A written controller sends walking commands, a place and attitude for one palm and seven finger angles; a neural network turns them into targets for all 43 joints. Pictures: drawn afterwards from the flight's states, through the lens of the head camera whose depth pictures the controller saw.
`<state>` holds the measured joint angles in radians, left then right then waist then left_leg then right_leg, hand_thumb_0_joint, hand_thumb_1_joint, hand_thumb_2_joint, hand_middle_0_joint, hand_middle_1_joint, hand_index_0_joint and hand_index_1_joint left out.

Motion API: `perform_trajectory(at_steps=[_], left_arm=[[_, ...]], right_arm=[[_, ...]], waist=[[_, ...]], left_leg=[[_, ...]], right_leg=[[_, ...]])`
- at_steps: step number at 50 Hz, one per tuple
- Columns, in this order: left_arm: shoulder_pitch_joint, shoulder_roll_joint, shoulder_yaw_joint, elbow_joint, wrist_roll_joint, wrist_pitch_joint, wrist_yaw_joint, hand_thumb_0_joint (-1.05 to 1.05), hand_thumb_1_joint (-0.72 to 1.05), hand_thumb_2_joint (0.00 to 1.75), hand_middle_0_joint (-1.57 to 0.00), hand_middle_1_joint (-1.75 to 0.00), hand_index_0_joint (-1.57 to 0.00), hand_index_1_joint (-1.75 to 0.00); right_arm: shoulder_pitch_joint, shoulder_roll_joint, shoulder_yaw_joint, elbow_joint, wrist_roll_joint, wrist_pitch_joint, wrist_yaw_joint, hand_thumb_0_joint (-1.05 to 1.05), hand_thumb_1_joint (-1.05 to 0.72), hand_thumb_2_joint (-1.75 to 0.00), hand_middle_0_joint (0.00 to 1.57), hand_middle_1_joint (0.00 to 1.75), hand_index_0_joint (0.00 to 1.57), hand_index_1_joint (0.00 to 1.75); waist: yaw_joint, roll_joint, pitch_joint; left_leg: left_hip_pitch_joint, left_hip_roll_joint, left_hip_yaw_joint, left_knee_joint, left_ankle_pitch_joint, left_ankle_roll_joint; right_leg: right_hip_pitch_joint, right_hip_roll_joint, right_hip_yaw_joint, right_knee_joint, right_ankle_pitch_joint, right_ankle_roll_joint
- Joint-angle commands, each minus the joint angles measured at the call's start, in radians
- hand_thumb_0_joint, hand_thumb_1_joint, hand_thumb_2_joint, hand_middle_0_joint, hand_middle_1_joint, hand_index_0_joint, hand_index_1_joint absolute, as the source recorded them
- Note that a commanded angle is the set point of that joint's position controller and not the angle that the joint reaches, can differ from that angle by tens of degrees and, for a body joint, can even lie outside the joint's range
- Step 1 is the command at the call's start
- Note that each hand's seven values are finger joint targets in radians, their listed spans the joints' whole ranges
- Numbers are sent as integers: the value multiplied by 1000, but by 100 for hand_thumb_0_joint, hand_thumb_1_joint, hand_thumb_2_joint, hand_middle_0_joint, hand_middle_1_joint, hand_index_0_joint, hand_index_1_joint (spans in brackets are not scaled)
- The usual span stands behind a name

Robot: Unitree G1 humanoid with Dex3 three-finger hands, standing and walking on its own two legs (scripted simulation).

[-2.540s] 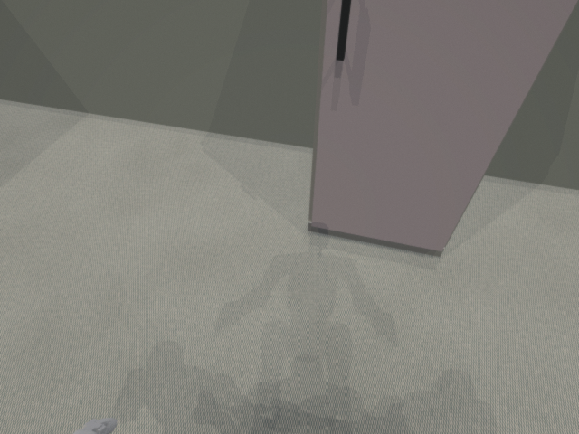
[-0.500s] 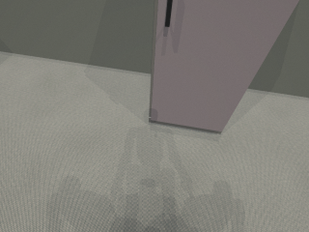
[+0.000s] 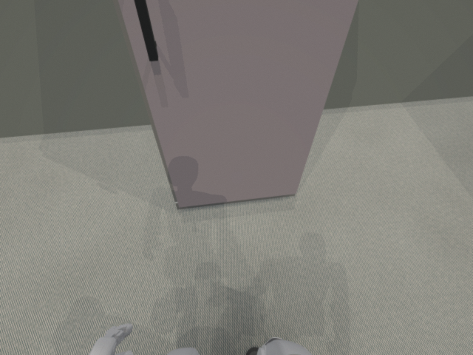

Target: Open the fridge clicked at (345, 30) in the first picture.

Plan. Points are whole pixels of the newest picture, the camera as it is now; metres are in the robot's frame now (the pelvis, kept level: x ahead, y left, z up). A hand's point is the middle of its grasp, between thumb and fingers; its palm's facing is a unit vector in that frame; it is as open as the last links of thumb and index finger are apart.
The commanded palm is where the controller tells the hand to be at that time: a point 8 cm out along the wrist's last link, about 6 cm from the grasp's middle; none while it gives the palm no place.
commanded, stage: take the last steps up to it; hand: left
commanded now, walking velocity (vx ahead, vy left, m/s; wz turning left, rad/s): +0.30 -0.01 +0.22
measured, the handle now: (142, 2) +0.72 +0.22 +0.21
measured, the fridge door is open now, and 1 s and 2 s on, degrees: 0 0 0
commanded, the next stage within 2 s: come to a stop and stand still in 0.62 s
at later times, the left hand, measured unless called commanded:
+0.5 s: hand out of the picture +0.10 +0.24 -0.16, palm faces +0.12 -0.98 -0.13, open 7.4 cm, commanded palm none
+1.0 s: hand (151, 230) +0.39 +0.21 -0.14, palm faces +0.14 -0.97 -0.21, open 7.3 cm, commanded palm none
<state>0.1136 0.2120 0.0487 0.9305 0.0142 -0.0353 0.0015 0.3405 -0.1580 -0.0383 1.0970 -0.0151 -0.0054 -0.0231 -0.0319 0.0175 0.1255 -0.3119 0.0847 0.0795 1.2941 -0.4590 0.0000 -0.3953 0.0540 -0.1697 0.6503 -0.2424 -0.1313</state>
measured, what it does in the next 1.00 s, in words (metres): walks ahead: left foot, then right foot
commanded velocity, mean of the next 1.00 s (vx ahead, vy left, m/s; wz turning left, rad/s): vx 0.07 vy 0.01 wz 0.07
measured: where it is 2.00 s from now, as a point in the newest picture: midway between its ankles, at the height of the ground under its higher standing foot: (218, 340)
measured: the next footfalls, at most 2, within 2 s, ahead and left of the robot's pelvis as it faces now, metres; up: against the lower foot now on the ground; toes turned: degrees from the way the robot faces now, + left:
left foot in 0.38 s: +0.18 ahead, +0.16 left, +0.00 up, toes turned +14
right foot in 0.82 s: +0.42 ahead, -0.07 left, +0.00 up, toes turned -2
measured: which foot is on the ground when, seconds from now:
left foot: up 0.00-0.36, down 0.38-0.82, up 0.84-1.00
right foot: down 0.00-0.38, up 0.40-0.80, down 0.82-1.00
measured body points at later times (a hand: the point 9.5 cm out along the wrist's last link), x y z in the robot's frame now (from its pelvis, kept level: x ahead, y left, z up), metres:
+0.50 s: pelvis +0.16 +0.07 +0.02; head +0.18 +0.10 +0.47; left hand +0.10 +0.29 -0.15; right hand +0.20 -0.16 -0.12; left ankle +0.14 +0.16 -0.71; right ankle +0.11 -0.05 -0.64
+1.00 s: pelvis +0.30 +0.04 +0.02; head +0.33 +0.02 +0.46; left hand +0.38 +0.26 -0.13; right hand +0.31 -0.19 -0.15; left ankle +0.22 +0.15 -0.64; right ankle +0.38 -0.06 -0.71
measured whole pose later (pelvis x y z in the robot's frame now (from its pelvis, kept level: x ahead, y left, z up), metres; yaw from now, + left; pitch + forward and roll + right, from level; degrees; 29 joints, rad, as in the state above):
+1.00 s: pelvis +0.30 +0.04 +0.02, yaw +7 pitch -1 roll +0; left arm 0.09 0.12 0.04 1.01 0.02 -0.02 0.04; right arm 0.26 -0.16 -0.07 1.10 -0.01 0.04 -0.04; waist -0.02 0.03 0.10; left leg -0.38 0.02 0.02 1.09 -0.54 -0.04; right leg -0.36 -0.07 -0.15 0.57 -0.19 -0.03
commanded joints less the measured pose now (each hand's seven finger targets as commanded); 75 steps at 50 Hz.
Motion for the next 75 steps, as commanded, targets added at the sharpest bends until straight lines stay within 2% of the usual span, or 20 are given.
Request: perform_trajectory(at_steps=[1, 13, 17, 18, 19, 20, 23, 26, 35, 38, 40, 41, 42, 46, 59, 60, 61, 62, 67, 75], left_arm=[[116, 95, 14, 2, 6, -15, 22, 0, 90, 90, -20, -30, -20, -30], [260, 93, 23, 109, 15, -26, 3, 0, 90, 90, -20, -30, -20, -30], [256, 75, 21, 129, 4, -18, 4, 0, 90, 90, -20, -30, -20, -30], [268, 36, 15, 124, 2, -17, -1, 0, 90, 90, -20, -30, -20, -30], [247, -15, 4, 93, -2, -20, -6, 0, 90, 90, -20, -30, -20, -30], [147, 24, 3, 60, 13, -20, -1, 0, 90, 90, -20, -30, -20, -30], [151, 16, 16, 99, 14, -16, -17, 0, 90, 90, -20, -30, -20, -30], [217, -19, 11, 136, 14, 5, -16, 0, 90, 90, -20, -30, -20, -30], [46, -42, 7, 89, 9, 12, -12, 0, 90, 90, -20, -30, -20, -30], [137, -27, 9, 108, 8, 1, -2, 0, 90, 90, -20, -30, -20, -30], [334, 87, 29, 168, 12, -20, 23, 0, 90, 90, -20, -30, -20, -30], [354, 165, 38, 170, 7, -23, 30, 0, 90, 90, -20, -30, -20, -30], [324, 183, 41, 152, 2, -21, 33, 0, 90, 90, -20, -30, -20, -30], [138, 104, 30, 81, 10, 25, 58, 0, 90, 90, -20, -30, -20, -30], [34, 144, 49, -21, 19, 66, 39, 0, 90, 90, -20, -30, -20, -30], [47, 110, 40, -27, 10, 74, 33, 0, 90, 90, -20, -30, -20, -30], [78, 45, 33, -39, 1, 82, 27, 0, 90, 90, -20, -30, -20, -30], [60, 51, 30, -44, 5, 92, 30, 0, 90, 90, -20, -30, -20, -30], [197, 60, 30, 47, 13, 81, 23, 0, 90, 90, -20, -30, -20, -30], [217, 15, -14, 111, 3, 62, 34, 0, 90, 90, -20, -30, -20, -30]], right_arm=[[57, -64, -9, -55, -16, 1, 13, 0, -90, -90, 20, 30, 20, 30], [-96, -24, -14, -99, -10, -21, 40, 0, -90, -90, 20, 30, 20, 30], [19, -42, -12, -51, -9, -43, 31, 0, -90, -90, 20, 30, 20, 30], [110, -98, -24, -21, -13, -51, 25, 0, -90, -90, 20, 30, 20, 30], [223, -196, -45, 4, -24, -54, 16, 0, -90, -90, 20, 30, 20, 30], [271, -204, -43, 25, -23, -49, 3, 0, -90, -90, 20, 30, 20, 30], [109, -95, -10, -4, -8, -67, -11, 0, -90, -90, 20, 30, 20, 30], [87, -87, -4, 0, -3, -81, -16, 0, -90, -90, 20, 30, 20, 30], [151, -78, -23, 44, -15, -58, -17, 0, -90, -90, 20, 30, 20, 30], [113, -74, -20, 45, -11, -46, -21, 0, -90, -90, 20, 30, 20, 30], [126, -44, -15, 38, 9, -47, -14, 0, -90, -90, 20, 30, 20, 30], [191, -20, -19, 31, 23, -38, -14, 0, -90, -90, 20, 30, 20, 30], [185, -29, -27, 23, 32, -21, -20, 0, -90, -90, 20, 30, 20, 30], [28, -13, -32, -9, 13, 38, -17, 0, -90, -90, 20, 30, 20, 30], [25, -69, -34, -121, 1, 31, 14, 0, -90, -90, 20, 30, 20, 30], [36, -110, -37, -124, -2, 23, 14, 0, -90, -90, 20, 30, 20, 30], [-5, -196, -51, -156, -15, 17, 13, 0, -90, -90, 20, 30, 20, 30], [-100, -240, -53, -200, -19, 22, 6, 0, -90, -90, 20, 30, 20, 30], [-196, -153, -19, -194, -8, 4, -12, 0, -90, -90, 20, 30, 20, 30], [-59, -139, -21, -77, 3, -3, -17, 0, -90, -90, 20, 30, 20, 30]], waist=[[9, -29, -87], [62, -101, -53], [0, -50, -72], [-31, 119, -106], [-69, 323, -114], [-102, 287, -83], [-9, 50, -20], [23, 99, -77], [-15, 142, -5], [43, 113, -41], [112, -81, -222], [78, -204, -321], [75, -242, -365], [53, -107, -145], [-7, -164, -171], [-9, -30, -150], [2, 267, -98], [6, 303, -48], [69, 106, -98], [22, 84, -151]], left_leg=[[-144, 71, -73, -19, 121, -9], [-150, 36, 21, -555, 111, -6], [146, -4, 77, -812, 197, 7], [306, 86, -72, -896, 152, 46], [414, 322, -388, -1027, 131, 152], [400, 378, -495, -1085, 202, 202], [273, 299, -284, -1085, 421, 173], [269, 207, -99, -1066, 635, 138], [278, 183, -24, -1008, 756, 127], [215, 163, -18, -854, 818, 96], [47, 51, 36, -578, 457, 9], [-11, -60, 16, -387, -92, -16], [2, -57, -57, -266, -194, -10], [-74, -37, -104, -133, -111, -24], [174, -68, -3, -757, 183, -27], [199, -19, -77, -884, 171, -14], [86, 202, -365, -1056, 123, 57], [-109, 284, -453, -1139, 86, 130], [21, 123, -207, -1061, 230, 126], [225, 150, -262, -1040, 433, 158]], right_leg=[[31, -329, 343, -448, -44, -62], [199, -334, 245, -465, -128, -52], [109, -260, 141, -304, -116, 11], [-4, -195, 83, -101, -94, 57], [-197, -90, -26, 190, -223, 113], [-287, -76, 57, 396, -333, 110], [-296, -178, 146, 512, -119, 117], [-214, -170, 124, 453, -27, 144], [-141, -134, 47, 62, 25, 130], [95, -94, 41, -102, 107, 110], [472, -267, 213, -163, 695, 81], [556, -462, 375, -160, 1097, -27], [503, -500, 373, -159, 1199, -92], [179, -445, 291, -244, 805, -80], [-14, -324, 233, -247, 0, 35], [-71, -254, 188, -144, -120, 79], [-147, -119, 90, 53, -258, 147], [-88, -82, 160, 220, -294, 153], [-68, -77, 205, 413, -135, 157], [119, -99, 156, -108, -157, 154]])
